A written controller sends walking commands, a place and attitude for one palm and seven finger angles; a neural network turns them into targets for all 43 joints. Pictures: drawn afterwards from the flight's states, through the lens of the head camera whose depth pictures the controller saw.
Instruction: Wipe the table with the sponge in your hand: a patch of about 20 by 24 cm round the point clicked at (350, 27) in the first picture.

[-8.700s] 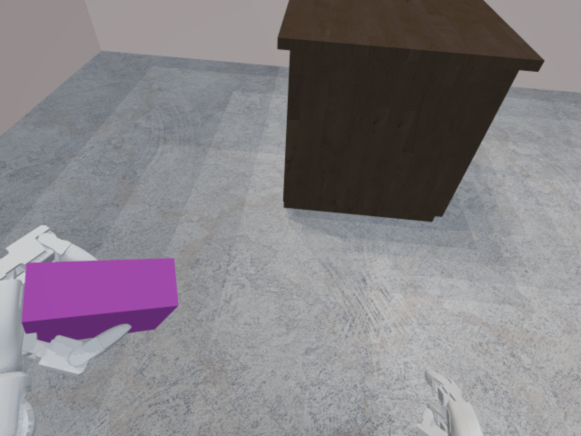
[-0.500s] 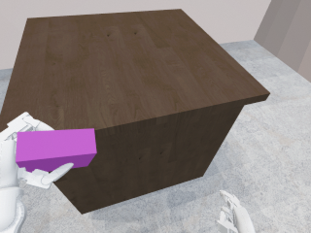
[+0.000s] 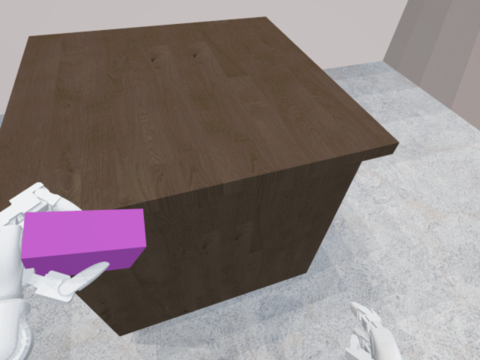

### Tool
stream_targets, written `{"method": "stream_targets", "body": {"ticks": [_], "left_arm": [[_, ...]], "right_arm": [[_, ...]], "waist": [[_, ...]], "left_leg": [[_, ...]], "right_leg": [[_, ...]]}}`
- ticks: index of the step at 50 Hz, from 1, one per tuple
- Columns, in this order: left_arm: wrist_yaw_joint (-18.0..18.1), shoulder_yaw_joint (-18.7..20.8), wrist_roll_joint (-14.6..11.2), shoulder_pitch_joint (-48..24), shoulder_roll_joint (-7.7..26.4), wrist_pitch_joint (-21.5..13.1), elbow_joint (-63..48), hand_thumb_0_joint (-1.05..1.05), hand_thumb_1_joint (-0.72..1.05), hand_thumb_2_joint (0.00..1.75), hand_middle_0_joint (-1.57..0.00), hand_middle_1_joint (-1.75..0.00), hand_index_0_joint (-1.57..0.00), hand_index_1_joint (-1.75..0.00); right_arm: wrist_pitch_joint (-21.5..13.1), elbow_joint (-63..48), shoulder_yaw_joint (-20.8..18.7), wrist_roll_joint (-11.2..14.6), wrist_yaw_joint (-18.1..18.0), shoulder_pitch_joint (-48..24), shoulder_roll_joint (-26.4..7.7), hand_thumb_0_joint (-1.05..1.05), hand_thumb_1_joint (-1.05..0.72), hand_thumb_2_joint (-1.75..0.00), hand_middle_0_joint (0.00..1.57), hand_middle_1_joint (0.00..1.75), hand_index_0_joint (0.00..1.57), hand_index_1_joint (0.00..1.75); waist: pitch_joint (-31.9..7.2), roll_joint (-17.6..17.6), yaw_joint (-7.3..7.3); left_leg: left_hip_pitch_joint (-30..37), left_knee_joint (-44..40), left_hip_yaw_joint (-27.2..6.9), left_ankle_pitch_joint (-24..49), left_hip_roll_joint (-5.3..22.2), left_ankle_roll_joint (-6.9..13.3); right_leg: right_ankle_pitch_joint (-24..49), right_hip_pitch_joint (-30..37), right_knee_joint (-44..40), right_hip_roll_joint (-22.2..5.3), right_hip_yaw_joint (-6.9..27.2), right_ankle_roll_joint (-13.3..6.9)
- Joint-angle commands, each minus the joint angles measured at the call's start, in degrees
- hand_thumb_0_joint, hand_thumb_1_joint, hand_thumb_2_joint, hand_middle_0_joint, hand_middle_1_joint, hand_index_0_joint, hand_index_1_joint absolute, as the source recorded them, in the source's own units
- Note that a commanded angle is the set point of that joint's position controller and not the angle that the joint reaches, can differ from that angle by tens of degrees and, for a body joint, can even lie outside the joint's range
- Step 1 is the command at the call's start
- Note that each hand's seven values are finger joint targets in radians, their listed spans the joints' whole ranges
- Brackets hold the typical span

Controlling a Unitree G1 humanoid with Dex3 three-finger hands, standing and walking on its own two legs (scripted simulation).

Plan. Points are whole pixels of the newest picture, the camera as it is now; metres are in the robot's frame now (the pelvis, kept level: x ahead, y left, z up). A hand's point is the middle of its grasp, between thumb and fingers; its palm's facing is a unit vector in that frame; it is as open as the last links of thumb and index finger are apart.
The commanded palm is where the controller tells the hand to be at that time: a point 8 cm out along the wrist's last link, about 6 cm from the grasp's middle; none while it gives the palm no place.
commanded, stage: look again from close up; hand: left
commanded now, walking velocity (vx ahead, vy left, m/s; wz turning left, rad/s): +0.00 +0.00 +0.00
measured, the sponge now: (104, 243) +0.23 +0.21 +0.13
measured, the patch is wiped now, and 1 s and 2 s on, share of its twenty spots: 0.00 0.00 0.00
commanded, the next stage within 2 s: shuffle to correct the standing spot in 0.10 s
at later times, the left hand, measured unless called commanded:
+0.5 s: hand (80, 229) +0.24 +0.24 +0.15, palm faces +0.41 -0.85 -0.34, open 9.5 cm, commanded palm +0.18 +0.27 +0.17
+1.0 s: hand (78, 170) +0.33 +0.28 +0.16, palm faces +0.44 -0.83 -0.34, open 9.5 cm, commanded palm +0.27 +0.31 +0.17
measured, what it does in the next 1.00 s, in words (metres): walks ahead: left foot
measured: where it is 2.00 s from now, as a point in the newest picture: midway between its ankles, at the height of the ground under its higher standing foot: outside the picture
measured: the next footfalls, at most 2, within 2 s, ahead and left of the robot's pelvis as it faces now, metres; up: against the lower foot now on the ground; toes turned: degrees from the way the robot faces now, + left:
left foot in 0.96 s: +0.21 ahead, +0.15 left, +0.00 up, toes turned +1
right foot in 1.22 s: +0.19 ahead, -0.08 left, +0.00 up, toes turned -4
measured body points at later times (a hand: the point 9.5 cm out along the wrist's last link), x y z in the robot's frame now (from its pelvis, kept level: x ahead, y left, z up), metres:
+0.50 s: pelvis +0.03 -0.01 -0.01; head +0.02 +0.00 +0.44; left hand +0.21 +0.28 +0.17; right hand +0.19 -0.25 -0.08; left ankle +0.01 +0.06 -0.74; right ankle +0.02 -0.11 -0.74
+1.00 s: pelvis +0.11 +0.03 -0.04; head +0.13 +0.05 +0.41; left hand +0.30 +0.32 +0.17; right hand +0.30 -0.20 -0.11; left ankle +0.21 +0.15 -0.75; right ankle +0.02 -0.11 -0.72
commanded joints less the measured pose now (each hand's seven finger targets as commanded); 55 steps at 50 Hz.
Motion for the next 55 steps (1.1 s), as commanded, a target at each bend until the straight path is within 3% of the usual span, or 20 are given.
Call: {"method": "stream_targets", "body": {"ticks": [1,10,19,26,29,33,35,36,37,39,40,41,44,46,47,48,49,50,52,55], "left_arm": [[1.70,7.29,-0.88,-7.70,10.73,-4.75,-15.90,0.00,0.10,1.30,-1.20,-1.60,-1.20,-1.60],[1.43,7.14,-1.28,-4.02,9.98,-3.70,-11.78,0.00,0.10,1.30,-1.20,-1.60,-1.20,-1.60],[1.87,6.17,-0.68,-8.47,10.73,-3.64,-15.11,0.00,0.10,1.30,-1.20,-1.60,-1.20,-1.60],[2.20,7.31,-0.85,-8.61,11.35,-4.66,-15.97,0.00,0.10,1.30,-1.20,-1.60,-1.20,-1.60],[2.08,8.29,-0.99,-6.43,11.95,-5.18,-17.18,0.00,0.10,1.30,-1.20,-1.60,-1.20,-1.60],[1.88,9.76,-1.27,-3.29,12.69,-5.41,-18.66,0.00,0.10,1.30,-1.20,-1.60,-1.20,-1.60],[2.22,10.61,-1.56,-0.06,13.04,-5.27,-16.64,0.00,0.10,1.30,-1.20,-1.60,-1.20,-1.60],[2.66,11.32,-2.07,-1.05,13.41,-5.96,-17.46,0.00,0.10,1.30,-1.20,-1.60,-1.20,-1.60],[2.81,11.07,-2.42,-2.01,12.66,-7.12,-17.40,0.00,0.10,1.30,-1.20,-1.60,-1.20,-1.60],[2.76,12.00,-1.98,-0.74,13.40,-8.04,-19.03,0.00,0.10,1.30,-1.20,-1.60,-1.20,-1.60],[2.48,11.73,-0.97,-0.71,14.04,-8.31,-19.74,0.00,0.10,1.30,-1.20,-1.60,-1.20,-1.60],[2.27,10.12,-1.21,-3.94,12.18,-8.43,-20.89,0.00,0.10,1.30,-1.20,-1.60,-1.20,-1.60],[1.99,9.29,-0.95,-11.47,12.08,-7.66,-20.00,0.00,0.10,1.30,-1.20,-1.60,-1.20,-1.60],[2.26,8.53,-0.60,-12.85,12.59,-6.78,-20.36,0.00,0.10,1.30,-1.20,-1.60,-1.20,-1.60],[2.35,9.38,-0.76,-13.50,13.00,-6.62,-21.82,0.00,0.10,1.30,-1.20,-1.60,-1.20,-1.60],[2.48,9.78,-1.17,-14.64,12.85,-6.78,-22.61,0.00,0.10,1.30,-1.20,-1.60,-1.20,-1.60],[2.58,10.14,-0.93,-15.99,14.28,-7.54,-21.04,0.00,0.10,1.30,-1.20,-1.60,-1.20,-1.60],[2.23,11.85,-1.97,-14.53,15.31,-7.13,-17.93,0.00,0.10,1.30,-1.20,-1.60,-1.20,-1.60],[1.57,12.13,-1.41,-13.38,14.20,-7.29,-21.00,0.00,0.10,1.30,-1.20,-1.60,-1.20,-1.60],[1.20,13.80,-2.51,-2.72,13.59,-7.18,-25.22,0.00,0.10,1.30,-1.20,-1.60,-1.20,-1.60]], "right_arm": [[-3.72,-9.66,-2.82,0.02,-0.55,-6.69,-7.16,0.00,-0.90,-0.90,0.20,0.30,0.20,0.30],[-2.87,-9.51,-3.03,0.23,-0.53,-6.50,-7.32,0.00,-0.90,-0.90,0.20,0.30,0.20,0.30],[-2.52,-9.49,-3.73,0.09,-1.13,-6.03,-7.63,0.00,-0.90,-0.90,0.20,0.30,0.20,0.30],[-3.06,-8.59,-3.69,0.57,-0.95,-5.45,-7.87,0.00,-0.90,-0.90,0.20,0.30,0.20,0.30],[-2.95,-8.87,-4.01,1.03,-0.59,-4.87,-7.76,0.00,-0.90,-0.90,0.20,0.30,0.20,0.30],[-2.74,-8.97,-4.23,1.26,0.30,-4.48,-7.47,0.00,-0.90,-0.90,0.20,0.30,0.20,0.30],[-2.55,-9.32,-4.50,1.85,0.56,-5.66,-6.92,0.00,-0.90,-0.90,0.20,0.30,0.20,0.30],[-2.68,-9.43,-4.92,1.93,1.01,-6.45,-7.00,0.00,-0.90,-0.90,0.20,0.30,0.20,0.30],[-2.91,-9.16,-5.05,2.09,1.36,-6.51,-7.59,0.00,-0.90,-0.90,0.20,0.30,0.20,0.30],[-2.11,-7.93,-4.45,1.72,1.78,-5.80,-7.09,0.00,-0.90,-0.90,0.20,0.30,0.20,0.30],[-1.68,-8.01,-3.77,1.21,1.89,-7.45,-6.34,0.00,-0.90,-0.90,0.20,0.30,0.20,0.30],[-1.12,-7.87,-2.87,0.97,2.14,-6.91,-4.67,0.00,-0.90,-0.90,0.20,0.30,0.20,0.30],[-2.24,-6.42,-3.11,0.85,1.16,-6.94,-3.97,0.00,-0.90,-0.90,0.20,0.30,0.20,0.30],[-3.13,-6.31,-4.51,0.98,-0.48,-5.90,-5.53,0.00,-0.90,-0.90,0.20,0.30,0.20,0.30],[-3.10,-7.22,-5.40,1.24,-1.04,-4.89,-6.54,0.00,-0.90,-0.90,0.20,0.30,0.20,0.30],[-3.00,-7.76,-5.76,0.95,-0.84,-5.65,-7.53,0.00,-0.90,-0.90,0.20,0.30,0.20,0.30],[-3.49,-8.78,-4.97,0.67,-0.40,-6.80,-6.29,0.00,-0.90,-0.90,0.20,0.30,0.20,0.30],[-4.35,-8.35,-4.06,0.66,-0.51,-8.04,-4.77,0.00,-0.90,-0.90,0.20,0.30,0.20,0.30],[-4.63,-7.15,-4.85,0.66,0.78,-7.29,-4.94,0.00,-0.90,-0.90,0.20,0.30,0.20,0.30],[-5.39,-8.86,-4.59,0.91,1.83,-8.37,-4.98,0.00,-0.90,-0.90,0.20,0.30,0.20,0.30]], "waist": [[-8.12,4.33,-0.10],[-6.34,3.12,-0.26],[-3.62,2.20,-1.01],[-5.23,6.52,-1.15],[-7.93,7.02,-1.11],[-10.58,5.83,-0.87],[-11.89,-5.34,0.63],[-11.01,-13.17,1.82],[-7.66,-12.47,1.86],[-1.94,-2.97,1.81],[-0.45,1.77,1.37],[-0.75,0.09,0.16],[-1.64,-5.07,-1.14],[-6.09,2.89,-2.37],[-8.91,10.93,-3.09],[-12.12,22.27,-2.64],[-11.35,17.53,-2.32],[-7.51,13.22,-2.34],[-8.09,7.88,-2.10],[-10.36,13.83,0.19]], "left_leg": [[-1.23,-5.04,-6.41,6.62,3.84,-5.24],[-1.49,-5.77,-5.94,5.00,3.39,-4.72],[-7.39,-2.35,-8.06,-15.33,3.91,-1.66],[-7.13,2.77,-11.31,-1.51,6.39,-0.97],[-2.70,5.07,-13.49,13.40,9.01,-0.52],[-0.23,12.40,-10.31,33.26,9.22,-2.69],[-16.87,30.57,-2.35,25.54,3.78,-4.50],[-30.99,43.91,-0.51,1.79,-0.07,-5.38],[-39.40,51.07,-5.12,-18.25,1.31,-4.31],[-39.71,48.51,-11.71,-19.62,7.99,-3.65],[-35.61,41.66,-10.33,-17.22,8.85,-3.16],[-29.22,35.79,-6.84,-11.84,9.08,-3.27],[-3.44,17.12,3.88,6.02,4.13,-4.29],[10.08,10.93,3.99,8.68,1.62,-3.67],[15.14,6.75,-4.46,5.97,6.34,-0.63],[15.64,-1.08,-24.30,6.25,18.67,5.81],[8.61,-6.60,-33.41,0.32,22.57,9.34],[5.41,-8.57,-35.58,1.49,23.84,11.16],[0.95,-7.12,-27.46,3.91,21.94,9.76],[-4.62,-5.81,-13.54,-0.10,18.11,4.80]], "right_leg": [[5.63,5.08,-2.51,-1.77,4.76,-0.10],[4.18,3.39,-5.53,-1.69,5.09,0.27],[-19.66,-0.97,-3.82,-3.80,9.22,-1.95],[-4.89,0.62,9.36,-3.99,7.24,-3.39],[4.54,-0.67,15.50,-2.59,4.01,-2.38],[7.96,1.70,14.97,-2.41,2.35,-2.83],[20.76,16.63,10.47,-10.20,14.63,-8.96],[29.23,25.48,8.04,-18.05,24.36,-15.18],[31.11,26.28,5.97,-22.85,29.06,-17.19],[23.34,17.47,4.47,-23.95,25.34,-14.21],[21.21,12.67,4.94,-21.72,23.05,-12.67],[17.62,6.56,3.28,-18.75,15.72,-11.17],[9.33,-7.73,4.28,-10.65,4.61,-6.49],[6.94,-10.36,16.98,-7.63,2.01,-3.81],[1.24,-13.61,28.70,-4.99,1.24,-1.56],[-21.20,-17.25,44.48,1.70,1.15,0.62],[-25.14,-17.41,51.71,3.35,6.49,0.08],[-22.72,-19.79,54.80,1.80,8.76,0.46],[-19.64,-17.09,48.92,-2.31,9.69,0.79],[-16.44,-8.20,33.42,-2.65,6.03,0.85]]}}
